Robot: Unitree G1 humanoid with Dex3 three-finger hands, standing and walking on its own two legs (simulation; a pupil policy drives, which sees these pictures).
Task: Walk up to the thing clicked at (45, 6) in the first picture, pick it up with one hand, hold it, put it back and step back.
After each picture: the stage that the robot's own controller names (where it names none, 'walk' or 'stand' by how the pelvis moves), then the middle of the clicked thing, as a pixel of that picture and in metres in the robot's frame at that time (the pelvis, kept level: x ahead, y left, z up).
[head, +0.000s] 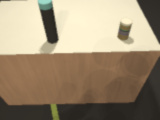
stand; (49, 22) +0.76 +0.20 -0.01
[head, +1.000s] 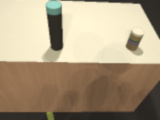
walk; (55, 28) +0.67 +0.15 +0.00
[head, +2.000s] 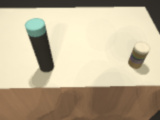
stand; (41, 48) +0.51 +0.20 +0.01
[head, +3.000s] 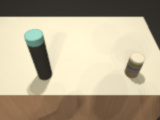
stand; (40, 57) +0.50 +0.20 -0.01
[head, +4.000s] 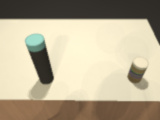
stand; (41, 61) +0.48 +0.20 -0.01
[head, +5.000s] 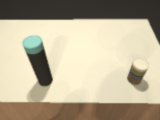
stand; (39, 63) +0.47 +0.21 -0.01
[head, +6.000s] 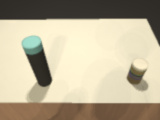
stand; (39, 64) +0.47 +0.21 -0.01
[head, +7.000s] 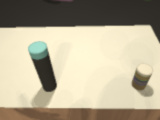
rise first; (44, 69) +0.46 +0.20 -0.01
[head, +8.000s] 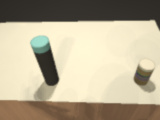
go down; (46, 63) +0.48 +0.20 -0.01
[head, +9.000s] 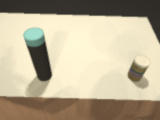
go down; (40, 57) +0.49 +0.19 +0.01
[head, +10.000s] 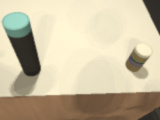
go down; (25, 49) +0.46 +0.19 +0.04
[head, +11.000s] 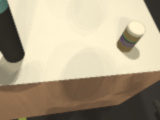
close in; (4, 31) +0.48 +0.20 +0.07
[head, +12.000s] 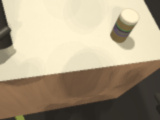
close; out of the picture +0.57 +0.20 +0.10
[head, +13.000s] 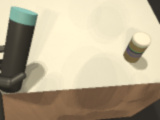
lift; (16, 52) +0.42 +0.19 +0.07
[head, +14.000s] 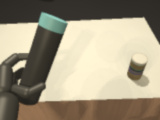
lift; (40, 61) +0.34 +0.13 +0.18
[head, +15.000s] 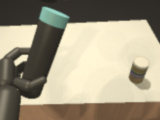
hold; (41, 55) +0.35 +0.13 +0.19
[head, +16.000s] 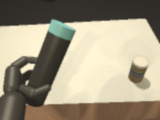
hold; (47, 65) +0.34 +0.12 +0.15
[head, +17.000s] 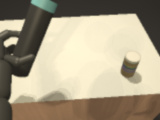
crouch; (31, 37) +0.44 +0.15 +0.17
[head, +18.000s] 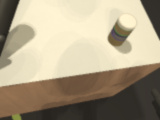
lower; out of the picture +0.54 +0.17 +0.06
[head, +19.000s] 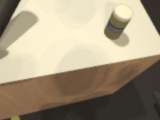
lower; out of the picture +0.57 +0.16 +0.06
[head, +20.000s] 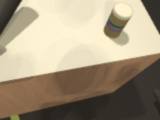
lower; (0, 10) +0.58 +0.16 +0.06
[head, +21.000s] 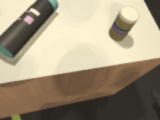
lower; (29, 23) +0.55 +0.10 +0.01
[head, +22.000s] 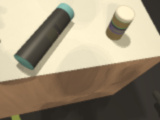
loosen; (47, 34) +0.51 +0.04 +0.01
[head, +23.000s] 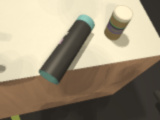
withdraw; (69, 46) +0.45 -0.03 +0.00
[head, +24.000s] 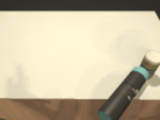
sink last; (124, 93) +0.35 -0.13 -0.04
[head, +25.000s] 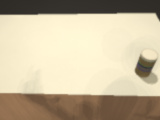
stand; out of the picture +0.20 -0.31 -0.68
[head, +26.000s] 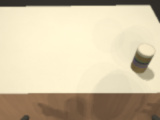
stand; out of the picture -0.02 -0.43 -0.68
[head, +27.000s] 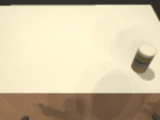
stand; out of the picture -0.22 -0.55 -0.68
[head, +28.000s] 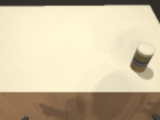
stand; out of the picture -0.42 -0.67 -0.68
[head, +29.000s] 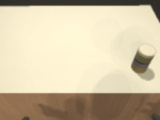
stand; out of the picture -0.63 -0.80 -0.68
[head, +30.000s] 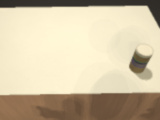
stand; out of the picture -0.84 -0.92 -0.68
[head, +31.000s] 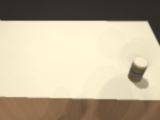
stand; out of the picture -1.04 -1.02 -0.74
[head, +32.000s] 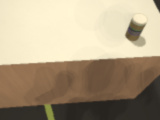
walk; out of the picture -1.03 -1.29 -0.72
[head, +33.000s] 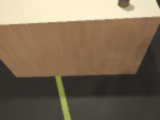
walk; out of the picture -0.97 -1.31 -0.73
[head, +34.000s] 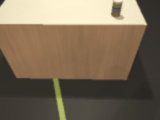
stand; out of the picture -1.07 -1.37 -0.73
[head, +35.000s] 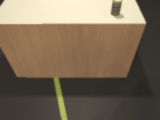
stand; out of the picture -1.25 -1.51 -0.75
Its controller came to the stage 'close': yes
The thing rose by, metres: 0.19
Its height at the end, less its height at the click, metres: -0.74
